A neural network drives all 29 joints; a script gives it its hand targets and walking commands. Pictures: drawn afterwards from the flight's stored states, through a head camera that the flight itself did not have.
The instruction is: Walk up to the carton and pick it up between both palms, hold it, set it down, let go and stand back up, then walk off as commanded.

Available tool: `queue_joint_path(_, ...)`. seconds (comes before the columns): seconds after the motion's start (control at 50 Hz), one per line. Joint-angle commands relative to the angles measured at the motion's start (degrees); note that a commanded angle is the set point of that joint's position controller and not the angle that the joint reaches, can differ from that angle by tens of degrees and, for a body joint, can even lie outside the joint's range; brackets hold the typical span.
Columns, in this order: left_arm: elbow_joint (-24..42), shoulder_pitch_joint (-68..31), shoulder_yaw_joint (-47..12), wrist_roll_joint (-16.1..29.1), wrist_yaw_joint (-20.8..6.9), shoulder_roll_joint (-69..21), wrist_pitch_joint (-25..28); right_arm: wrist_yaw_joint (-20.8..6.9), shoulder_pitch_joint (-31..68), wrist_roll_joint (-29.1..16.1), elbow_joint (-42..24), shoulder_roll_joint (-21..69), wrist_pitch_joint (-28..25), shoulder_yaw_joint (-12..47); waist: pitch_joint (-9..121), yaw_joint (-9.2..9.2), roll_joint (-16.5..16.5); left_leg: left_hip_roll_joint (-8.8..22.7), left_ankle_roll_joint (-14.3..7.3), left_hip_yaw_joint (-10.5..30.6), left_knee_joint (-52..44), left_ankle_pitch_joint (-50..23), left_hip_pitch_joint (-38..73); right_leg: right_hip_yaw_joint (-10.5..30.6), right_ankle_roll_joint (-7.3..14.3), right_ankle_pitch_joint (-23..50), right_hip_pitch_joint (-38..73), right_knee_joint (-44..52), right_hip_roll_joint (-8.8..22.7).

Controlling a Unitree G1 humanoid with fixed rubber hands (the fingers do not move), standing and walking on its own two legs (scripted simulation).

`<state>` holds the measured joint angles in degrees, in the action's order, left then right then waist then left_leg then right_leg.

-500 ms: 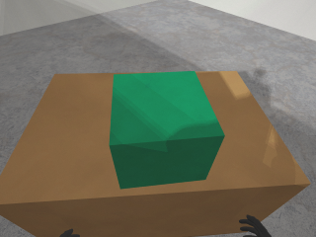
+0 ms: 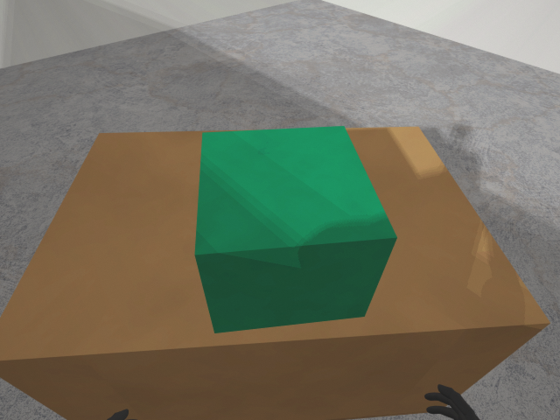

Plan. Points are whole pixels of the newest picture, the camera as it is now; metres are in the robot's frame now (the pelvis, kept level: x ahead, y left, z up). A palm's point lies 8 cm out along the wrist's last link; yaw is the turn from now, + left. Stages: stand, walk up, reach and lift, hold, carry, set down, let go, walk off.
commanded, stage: stand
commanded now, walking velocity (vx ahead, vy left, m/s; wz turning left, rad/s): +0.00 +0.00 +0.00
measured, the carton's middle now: (282, 224) +0.49 +0.02 -0.03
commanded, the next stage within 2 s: walk off in 0.14 s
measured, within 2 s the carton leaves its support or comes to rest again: neither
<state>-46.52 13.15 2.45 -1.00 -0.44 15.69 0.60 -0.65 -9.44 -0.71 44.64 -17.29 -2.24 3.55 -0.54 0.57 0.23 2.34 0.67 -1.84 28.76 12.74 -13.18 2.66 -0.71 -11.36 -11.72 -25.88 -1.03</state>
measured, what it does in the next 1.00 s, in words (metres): walks backwards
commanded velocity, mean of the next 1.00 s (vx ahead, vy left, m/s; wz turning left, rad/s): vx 0.00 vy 0.00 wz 0.00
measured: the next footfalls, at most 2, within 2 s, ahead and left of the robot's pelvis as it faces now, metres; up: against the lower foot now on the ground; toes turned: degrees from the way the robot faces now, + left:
left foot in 1.24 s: -0.14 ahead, +0.12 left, +0.00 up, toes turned -5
right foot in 1.82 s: -0.36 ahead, -0.13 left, +0.00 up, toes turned +6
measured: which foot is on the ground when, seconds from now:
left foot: down 0.00-0.62, up 0.64-1.00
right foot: down 0.00-1.00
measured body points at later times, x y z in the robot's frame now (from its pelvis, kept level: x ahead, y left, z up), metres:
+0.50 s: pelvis -0.02 -0.01 -0.01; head -0.02 +0.00 +0.44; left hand +0.08 +0.28 -0.12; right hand +0.12 -0.27 -0.11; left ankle +0.03 +0.12 -0.74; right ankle +0.03 -0.13 -0.74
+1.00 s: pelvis -0.13 -0.04 -0.01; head -0.09 -0.08 +0.43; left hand -0.01 +0.27 -0.10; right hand -0.01 -0.33 -0.15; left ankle -0.14 +0.10 -0.66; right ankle -0.02 -0.13 -0.74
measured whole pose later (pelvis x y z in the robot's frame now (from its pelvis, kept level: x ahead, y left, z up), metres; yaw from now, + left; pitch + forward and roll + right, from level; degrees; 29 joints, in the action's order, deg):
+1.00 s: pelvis -0.13 -0.04 -0.01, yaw +0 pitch -6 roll +3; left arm -47.6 7.9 2.4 -0.9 -0.2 19.2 -0.9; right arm 0.3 -9.4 -0.7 45.5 -22.7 4.4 0.3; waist -10.6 0.8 -2.0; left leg -6.7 0.6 4.7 66.3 26.3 -23.4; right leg 2.6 3.3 -9.9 -19.6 -35.1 -0.7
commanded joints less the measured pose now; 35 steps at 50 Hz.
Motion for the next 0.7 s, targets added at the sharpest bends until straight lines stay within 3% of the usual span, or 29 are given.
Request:
queue_joint_path(0.0,-1.9,-3.7,2.1,0.1,-0.5,15.2,2.3,1.2,2.0,2.6,1.5,-15.2,-1.5,-6.1,2.4,-0.53,-3.3,5.6,-3.1,6.5,-9.7,3.9,1.7,5.3,2.9,1.2,0.6,5.3,6.5)
queue_joint_path(0.06,-2.2,-3.3,2.5,0.1,-0.4,15.8,2.5,1.0,0.9,2.2,1.8,-15.0,-1.5,-5.9,2.4,-0.54,-2.6,6.3,-3.4,7.9,-10.5,4.1,1.2,5.0,3.2,1.3,0.7,4.4,6.2)
queue_joint_path(0.1,-1.9,-3.2,2.3,0.2,-0.5,14.9,2.2,1.1,0.9,2.4,1.9,-14.8,-1.7,-5.8,2.4,-0.46,-3.7,6.0,-3.1,7.3,-10.3,3.5,1.0,5.0,3.1,2.0,1.5,4.3,6.3)
queue_joint_path(0.12,-2.5,-3.3,2.1,0.2,-0.7,14.6,2.4,1.1,0.9,2.3,1.8,-14.4,-1.9,-5.6,2.5,-0.38,-2.1,6.1,-3.3,7.5,-10.3,3.8,1.2,5.3,3.5,1.2,1.2,4.5,6.4)
queue_joint_path(0.22,-2.8,-3.5,2.1,0.3,-0.3,15.1,2.6,0.9,1.2,2.2,2.5,-14.4,-1.8,-5.7,2.4,-0.54,-3.1,5.7,-3.4,6.7,-8.7,-0.6,2.7,6.1,3.4,2.6,0.5,5.5,6.8)
queue_joint_path(0.24,-2.5,-4.6,2.1,0.1,-0.2,15.7,2.4,1.0,1.4,2.4,2.4,-14.2,-1.6,-5.6,2.8,-0.71,-1.8,5.9,-3.4,6.7,-9.3,-0.9,3.2,5.5,3.2,2.3,0.5,5.1,6.9)
queue_joint_path(0.28,-2.6,-4.1,2.2,0.3,-0.3,15.2,2.4,1.0,2.2,2.2,2.3,-15.0,-1.5,-5.9,2.9,0.05,-1.9,5.9,-3.5,6.7,-9.0,-0.7,2.6,5.6,3.3,2.2,1.0,5.2,6.8)
queue_joint_path(0.3,-2.7,-3.4,2.2,0.1,-0.3,15.0,2.4,0.9,1.2,2.3,2.4,-14.4,-1.6,-5.6,2.8,-0.42,-2.1,5.9,-3.3,6.5,-9.3,-0.1,3.0,6.1,3.4,0.9,0.4,5.6,7.1)
queue_joint_path(0.32,2.3,-0.9,4.3,1.3,0.0,19.0,0.8,1.5,1.4,1.4,-1.1,-16.8,0.0,-9.6,-1.6,-0.87,-1.2,4.8,-3.8,5.2,0.6,-18.2,0.0,5.4,4.5,18.1,-5.7,-1.4,6.3)
queue_joint_path(0.36,4.2,0.1,4.6,1.5,0.2,18.4,0.3,1.8,-1.5,1.4,-1.7,-17.0,0.4,-9.7,2.5,-1.61,-3.2,5.0,-5.4,4.1,3.1,-23.4,0.7,4.6,5.6,19.9,-4.6,-6.3,6.1)
queue_joint_path(0.4,4.3,0.6,4.5,1.3,0.2,17.7,-0.2,1.8,-0.4,1.2,-2.2,-17.2,1.0,-10.3,1.7,-1.21,-2.7,6.4,-7.2,5.4,2.2,-18.9,-1.3,3.4,5.7,15.6,-5.7,-8.5,4.3)
queue_joint_path(0.44,5.0,0.8,4.5,1.2,-0.1,16.7,-1.0,1.6,0.5,1.2,-3.4,-18.6,1.7,-10.7,-1.4,-1.54,-7.1,10.2,-10.4,10.0,-3.0,-9.4,-6.2,0.5,4.2,2.9,-7.6,-13.3,0.3)
queue_joint_path(0.48,4.6,3.3,4.5,0.7,-0.2,16.1,-1.6,1.3,2.8,1.6,-4.4,-20.0,2.1,-11.0,-3.3,-0.28,-12.2,16.5,-14.2,14.5,-8.9,-2.9,-14.6,-2.6,3.3,-13.9,-4.0,-22.6,-2.8)
queue_joint_path(0.5,4.1,4.3,5.0,0.8,-0.5,16.8,-2.0,1.3,3.7,1.6,-5.1,-20.5,2.4,-11.2,-4.0,0.06,-12.5,18.2,-16.2,16.1,-9.5,0.9,-19.3,-1.9,3.2,-16.8,-1.6,-26.6,-2.7)
queue_joint_path(0.52,4.3,5.3,4.8,0.9,-0.5,16.6,-1.9,1.3,5.7,2.0,-5.2,-20.5,2.6,-11.0,-4.3,0.78,-13.8,18.6,-15.9,16.0,-9.7,2.0,-22.1,-1.0,3.6,-17.0,-0.3,-26.8,-2.2)
queue_joint_path(0.54,3.6,8.4,4.9,1.0,-0.7,16.6,-1.8,1.4,8.3,2.0,-6.5,-20.3,2.7,-10.9,-5.7,2.96,-13.1,17.1,-13.9,13.0,-5.8,0.6,-23.7,0.7,4.1,-14.2,2.2,-20.5,-0.4)
queue_joint_path(0.56,2.7,10.0,5.0,1.1,-0.6,17.0,-1.4,1.4,10.0,1.9,-7.0,-18.7,2.9,-10.8,-7.3,4.12,-9.9,13.5,-10.7,9.9,0.6,-1.5,-22.0,3.3,4.0,-9.9,1.7,-10.7,1.7)
queue_joint_path(0.58,2.4,8.5,5.7,0.9,-0.4,19.4,-1.1,1.4,7.7,1.5,-6.2,-16.5,3.5,-10.5,-7.9,3.41,0.1,4.4,-5.3,3.1,14.2,3.5,-17.8,11.9,4.8,-2.5,-3.6,3.0,8.3)
queue_joint_path(0.6,3.1,5.3,5.7,0.8,0.1,21.9,-0.2,1.5,5.6,0.5,-6.7,-13.3,3.8,-9.6,-8.1,1.41,10.4,-6.3,-1.9,1.3,25.0,16.6,-17.1,23.7,7.6,11.0,-6.1,9.2,16.1)
queue_joint_path(0.62,3.7,2.7,6.0,0.8,0.5,22.4,0.1,2.1,2.7,0.6,-6.1,-13.8,4.1,-10.1,-5.8,0.01,7.9,-8.1,-1.8,7.1,31.0,19.5,-16.2,25.0,9.3,19.9,-5.0,6.6,18.1)
queue_joint_path(0.64,4.9,0.2,5.9,0.8,0.9,22.1,0.5,2.0,-2.1,0.7,-4.4,-14.2,4.2,-10.4,-2.2,-2.33,6.9,-8.6,-2.1,9.8,35.4,19.8,-15.9,22.6,10.6,21.6,-3.1,5.2,17.5)
queue_joint_path(0.66,5.3,-2.4,6.7,0.1,1.1,23.2,0.2,2.5,-2.9,0.9,-3.5,-15.3,4.8,-10.6,-2.1,-1.04,10.7,-9.6,-2.7,12.4,39.6,20.5,-15.2,22.1,12.2,18.6,-7.8,5.4,17.9)
queue_joint_path(0.68,6.5,-4.0,6.4,0.2,1.4,22.4,-0.3,2.5,-1.8,0.6,-3.3,-16.9,5.2,-11.1,-2.3,-0.98,9.9,-10.6,-2.6,14.2,42.9,18.4,-14.2,21.3,11.1,13.3,-8.1,6.4,16.9)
